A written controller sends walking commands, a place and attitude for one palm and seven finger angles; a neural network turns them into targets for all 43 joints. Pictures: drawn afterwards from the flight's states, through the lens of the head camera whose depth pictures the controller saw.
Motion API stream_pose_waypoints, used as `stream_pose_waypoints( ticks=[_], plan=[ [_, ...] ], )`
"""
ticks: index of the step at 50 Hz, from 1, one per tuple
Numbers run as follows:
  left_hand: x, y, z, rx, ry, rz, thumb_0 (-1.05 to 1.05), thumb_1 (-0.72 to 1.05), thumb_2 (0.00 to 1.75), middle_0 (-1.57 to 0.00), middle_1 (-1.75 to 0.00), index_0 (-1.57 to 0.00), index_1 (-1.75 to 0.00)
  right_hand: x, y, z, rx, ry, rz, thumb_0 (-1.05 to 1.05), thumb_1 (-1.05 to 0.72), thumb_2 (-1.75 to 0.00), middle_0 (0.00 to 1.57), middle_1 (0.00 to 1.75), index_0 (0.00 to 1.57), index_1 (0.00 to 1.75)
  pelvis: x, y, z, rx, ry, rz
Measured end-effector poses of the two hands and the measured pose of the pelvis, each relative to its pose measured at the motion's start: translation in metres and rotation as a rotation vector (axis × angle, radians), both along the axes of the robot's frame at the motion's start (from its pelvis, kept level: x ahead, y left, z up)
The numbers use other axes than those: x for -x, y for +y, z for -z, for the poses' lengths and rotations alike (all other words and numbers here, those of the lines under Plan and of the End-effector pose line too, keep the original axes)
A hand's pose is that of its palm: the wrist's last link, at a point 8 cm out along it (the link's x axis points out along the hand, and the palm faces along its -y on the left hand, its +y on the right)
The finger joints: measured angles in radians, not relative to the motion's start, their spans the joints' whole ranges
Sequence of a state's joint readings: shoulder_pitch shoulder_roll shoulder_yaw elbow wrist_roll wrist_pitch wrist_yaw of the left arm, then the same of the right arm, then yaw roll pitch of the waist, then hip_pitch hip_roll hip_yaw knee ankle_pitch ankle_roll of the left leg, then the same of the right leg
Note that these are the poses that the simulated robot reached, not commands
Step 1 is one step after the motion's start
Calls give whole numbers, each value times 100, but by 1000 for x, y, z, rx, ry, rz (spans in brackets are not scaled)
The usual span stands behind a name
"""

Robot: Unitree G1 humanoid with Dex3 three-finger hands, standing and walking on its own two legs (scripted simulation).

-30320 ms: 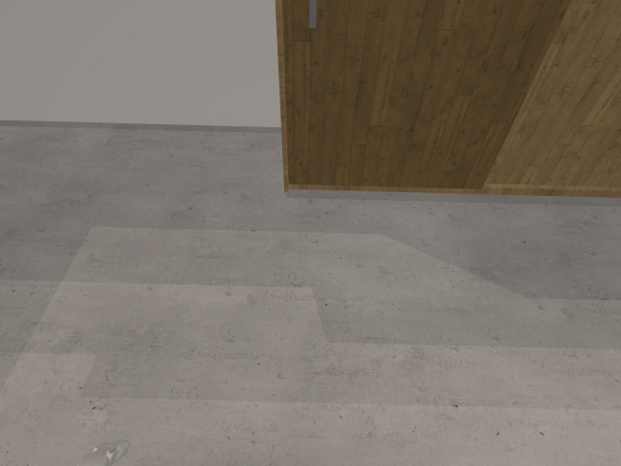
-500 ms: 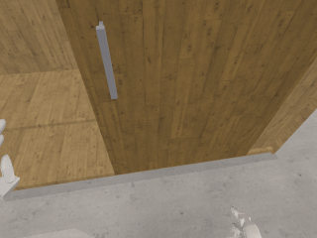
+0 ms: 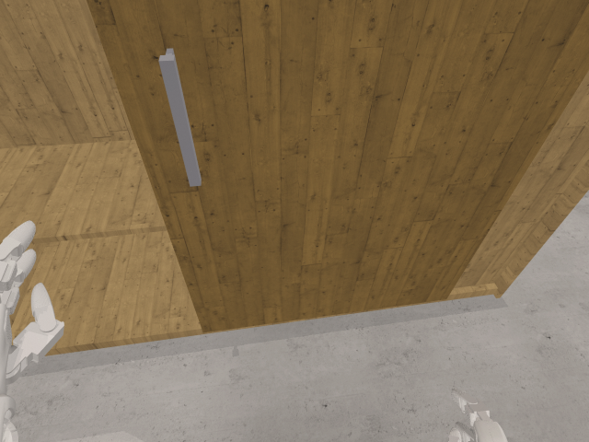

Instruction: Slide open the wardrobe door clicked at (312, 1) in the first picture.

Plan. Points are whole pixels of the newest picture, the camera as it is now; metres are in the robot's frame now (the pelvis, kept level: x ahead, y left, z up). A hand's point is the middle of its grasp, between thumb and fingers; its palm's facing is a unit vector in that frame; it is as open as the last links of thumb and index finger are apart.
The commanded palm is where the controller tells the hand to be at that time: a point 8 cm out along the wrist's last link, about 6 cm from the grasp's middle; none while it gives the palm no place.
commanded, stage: stop stepping back and stand still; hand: left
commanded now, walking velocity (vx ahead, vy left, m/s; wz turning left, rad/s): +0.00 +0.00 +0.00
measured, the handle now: (183, 123) +0.60 +0.25 +0.13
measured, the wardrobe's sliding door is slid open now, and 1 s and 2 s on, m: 0.67 0.67 0.67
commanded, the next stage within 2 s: let the arm hang, fingers relaxed in 0.16 s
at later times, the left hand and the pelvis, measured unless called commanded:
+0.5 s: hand out of the picture +0.08 +0.22 -0.13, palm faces -0.02 -0.96 -0.29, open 7.4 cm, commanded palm none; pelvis -0.04 +0.01 -0.01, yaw +2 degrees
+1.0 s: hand out of the picture -0.03 +0.25 -0.16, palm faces +0.03 -0.95 -0.32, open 7.4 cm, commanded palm none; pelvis -0.02 +0.02 +0.00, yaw +2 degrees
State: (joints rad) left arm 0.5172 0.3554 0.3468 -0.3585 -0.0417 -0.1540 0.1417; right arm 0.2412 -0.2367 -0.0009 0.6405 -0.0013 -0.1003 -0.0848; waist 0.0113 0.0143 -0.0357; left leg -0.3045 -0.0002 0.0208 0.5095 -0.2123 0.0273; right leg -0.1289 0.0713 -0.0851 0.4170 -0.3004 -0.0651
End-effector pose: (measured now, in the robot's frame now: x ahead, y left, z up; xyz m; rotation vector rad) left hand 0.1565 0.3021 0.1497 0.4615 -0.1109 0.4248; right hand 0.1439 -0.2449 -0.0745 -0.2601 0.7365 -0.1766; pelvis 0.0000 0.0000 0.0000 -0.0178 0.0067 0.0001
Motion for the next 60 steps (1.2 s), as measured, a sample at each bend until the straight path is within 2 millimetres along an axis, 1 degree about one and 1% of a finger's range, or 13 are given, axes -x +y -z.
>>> stream_pose_waypoints(
  ticks=[10, 14, 16, 19, 22, 24, 28, 31, 37, 43, 47, 51, 60],
  plan=[
    [0, -3, -31, -103, -74, 68, 1, 89, 90, -22, -30, -21, -30, 9, 12, 1, -24, 2, -4, 1, -91, -90, 20, 30, 21, 30, 8, 2, -1, 3, -1, 6],
    [2, 7, -22, -114, -25, 60, 1, 89, 90, -21, -30, -21, -30, 9, 18, 4, -48, -9, -19, 1, -91, -90, 20, 30, 21, 30, 10, 8, 0, 6, 6, 3],
    [-6, 16, 19, -62, 145, 57, 0, 90, 90, -21, -30, -20, -30, 8, 17, 17, -60, 31, -65, 1, -91, -90, 20, 30, 21, 30, 15, 13, 3, 7, 10, -11],
    [-2, 19, 108, 84, 501, 22, 0, 90, 90, -20, -29, -20, -30, 14, 11, 36, -55, 102, -79, 1, -90, -90, 20, 30, 21, 31, 23, 19, 9, -4, 10, -16],
    [32, 0, 191, 223, 829, 12, 0, 91, 90, -20, -29, -19, -30, 31, 4, 46, -40, 170, -64, 1, -91, -90, 20, 30, 21, 30, 31, 19, 12, -14, 3, -16],
    [65, -20, 234, 317, 1000, 15, 1, 91, 90, -20, -29, -19, -30, 48, 0, 48, -26, 235, -54, 1, -91, -90, 20, 30, 21, 30, 35, 16, 12, -15, 0, -23],
    [134, -61, 293, 497, 1255, 14, 1, 91, 90, -20, -29, -20, -30, 90, -9, 48, 22, 405, -22, 1, -91, -90, 20, 29, 21, 30, 36, 10, 12, -2, -13, -44],
    [175, -71, 315, 570, 1388, -32, 1, 95, 90, -21, -29, -20, -30, 123, -11, 47, 47, 527, 18, 1, -91, -90, 20, 29, 20, 30, 35, 8, 12, 7, -19, -52],
    [221, -61, 309, 617, 1513, -132, 1, 94, 90, -21, -30, -20, -30, 162, -3, 47, 40, 690, 40, 1, -91, -90, 20, 29, 20, 30, 33, 11, 3, 10, -1, -57],
    [232, -29, 285, 542, 1527, -234, 1, 92, 90, -21, -29, -20, -30, 150, 7, 58, -16, 664, 38, 1, -91, -90, 20, 29, 20, 30, 27, 16, -2, 2, -4, -52],
    [215, -11, 275, 479, 1495, -256, 1, 92, 90, -20, -29, -20, -30, 126, 13, 63, -49, 595, 30, 1, -91, -90, 20, 29, 21, 30, 22, 17, -4, -3, -14, -43],
    [185, -3, 270, 439, 1430, -240, 0, 91, 90, -20, -29, -20, -30, 103, 16, 63, -65, 538, 16, 0, -91, -90, 20, 29, 21, 30, 17, 16, -5, -9, -20, -36],
    [117, -20, 270, 434, 1312, -133, 0, 91, 90, -20, -29, -20, -30, 74, 5, 55, -44, 490, 12, 0, -91, -90, 20, 29, 21, 30, 5, 13, -7, -20, -18, -28]
  ],
)
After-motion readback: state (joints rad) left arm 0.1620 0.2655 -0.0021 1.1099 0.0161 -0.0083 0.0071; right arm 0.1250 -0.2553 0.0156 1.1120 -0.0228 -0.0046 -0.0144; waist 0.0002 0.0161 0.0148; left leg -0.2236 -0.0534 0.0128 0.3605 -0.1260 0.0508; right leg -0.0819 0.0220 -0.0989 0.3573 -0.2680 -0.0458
